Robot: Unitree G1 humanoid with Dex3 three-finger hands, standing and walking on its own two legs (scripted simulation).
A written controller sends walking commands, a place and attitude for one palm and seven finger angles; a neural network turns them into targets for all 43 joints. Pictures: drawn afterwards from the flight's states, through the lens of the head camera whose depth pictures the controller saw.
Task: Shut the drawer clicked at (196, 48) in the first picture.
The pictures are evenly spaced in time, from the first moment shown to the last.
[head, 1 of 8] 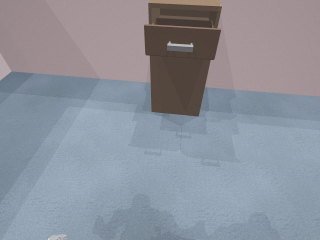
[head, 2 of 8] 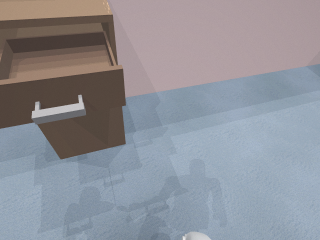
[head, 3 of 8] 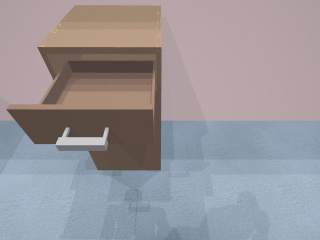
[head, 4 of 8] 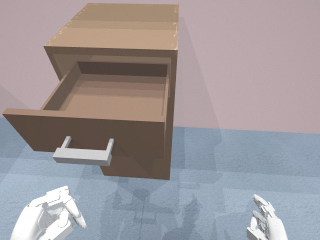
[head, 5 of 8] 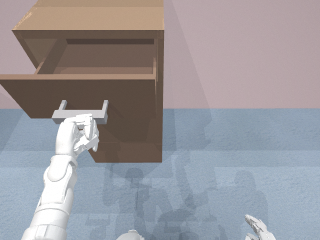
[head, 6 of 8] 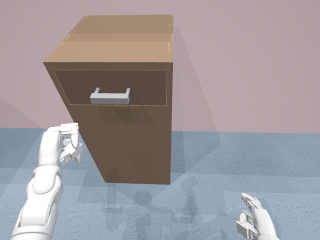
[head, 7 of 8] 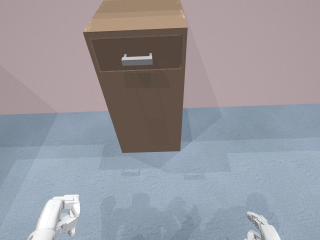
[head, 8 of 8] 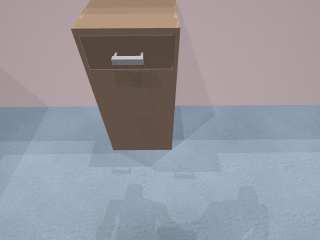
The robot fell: no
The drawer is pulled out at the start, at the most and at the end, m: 0.28 0.28 0.00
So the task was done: yes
